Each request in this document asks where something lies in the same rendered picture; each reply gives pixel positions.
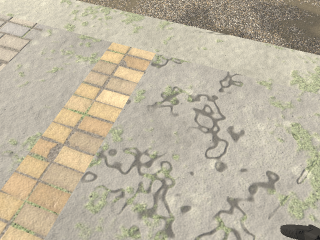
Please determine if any right robot hand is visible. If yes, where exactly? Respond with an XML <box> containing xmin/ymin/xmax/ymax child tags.
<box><xmin>280</xmin><ymin>224</ymin><xmax>320</xmax><ymax>240</ymax></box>

